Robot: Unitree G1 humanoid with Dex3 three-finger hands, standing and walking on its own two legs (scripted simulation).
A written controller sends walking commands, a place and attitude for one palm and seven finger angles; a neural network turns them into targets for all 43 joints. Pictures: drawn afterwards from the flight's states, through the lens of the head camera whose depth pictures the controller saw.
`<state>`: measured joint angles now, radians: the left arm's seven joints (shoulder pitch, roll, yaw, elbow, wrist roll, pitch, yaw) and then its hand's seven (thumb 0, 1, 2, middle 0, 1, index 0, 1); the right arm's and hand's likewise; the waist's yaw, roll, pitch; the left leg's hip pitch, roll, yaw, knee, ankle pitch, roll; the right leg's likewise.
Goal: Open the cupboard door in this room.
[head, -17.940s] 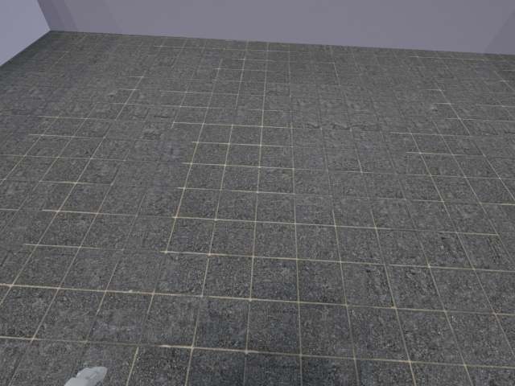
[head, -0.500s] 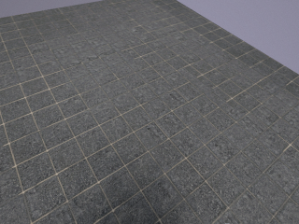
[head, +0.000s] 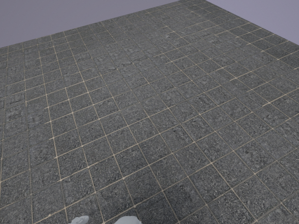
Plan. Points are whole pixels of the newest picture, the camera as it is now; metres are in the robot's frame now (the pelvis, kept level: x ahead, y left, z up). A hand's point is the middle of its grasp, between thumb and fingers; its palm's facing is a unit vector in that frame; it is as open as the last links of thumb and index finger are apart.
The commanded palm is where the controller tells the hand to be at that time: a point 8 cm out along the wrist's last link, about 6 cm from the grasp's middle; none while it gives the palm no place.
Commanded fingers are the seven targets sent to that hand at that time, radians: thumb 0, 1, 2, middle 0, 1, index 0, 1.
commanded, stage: turn or walk to find it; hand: left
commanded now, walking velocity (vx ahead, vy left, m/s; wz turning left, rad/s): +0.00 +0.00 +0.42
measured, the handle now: out of the picture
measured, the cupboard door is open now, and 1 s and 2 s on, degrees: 0 0 0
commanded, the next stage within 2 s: stand and wait in 1.56 s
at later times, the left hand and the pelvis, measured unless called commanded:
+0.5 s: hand out of the picture -0.07 +0.26 -0.18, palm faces +0.28 -0.93 -0.23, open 7.4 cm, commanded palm none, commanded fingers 0.00 0.90 0.90 -0.20 -0.30 -0.20 -0.30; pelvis -0.04 +0.05 +0.00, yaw +13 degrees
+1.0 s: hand out of the picture -0.03 +0.21 -0.14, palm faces +0.41 -0.87 -0.28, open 7.4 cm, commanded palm none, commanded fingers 0.00 0.90 0.90 -0.20 -0.30 -0.20 -0.30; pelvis -0.06 -0.01 +0.00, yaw +25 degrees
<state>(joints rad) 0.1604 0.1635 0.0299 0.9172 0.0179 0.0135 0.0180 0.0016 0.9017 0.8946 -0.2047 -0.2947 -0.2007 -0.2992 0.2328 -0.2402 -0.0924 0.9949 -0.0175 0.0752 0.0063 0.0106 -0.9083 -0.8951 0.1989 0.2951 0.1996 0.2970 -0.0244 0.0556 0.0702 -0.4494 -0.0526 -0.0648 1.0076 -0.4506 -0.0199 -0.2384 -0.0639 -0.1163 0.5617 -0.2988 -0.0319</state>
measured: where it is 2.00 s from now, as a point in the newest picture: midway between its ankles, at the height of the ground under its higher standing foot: outside the picture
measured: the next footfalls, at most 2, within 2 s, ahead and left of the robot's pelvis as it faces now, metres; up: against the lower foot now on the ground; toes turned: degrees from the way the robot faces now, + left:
left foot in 0.38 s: -0.02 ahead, +0.15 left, +0.00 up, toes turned +15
right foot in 0.90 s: +0.01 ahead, -0.08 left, +0.00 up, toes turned +19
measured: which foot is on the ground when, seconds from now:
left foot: up 0.00-0.36, down 0.38-0.90, up 0.92-1.00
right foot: down 0.00-0.38, up 0.40-0.88, down 0.90-1.00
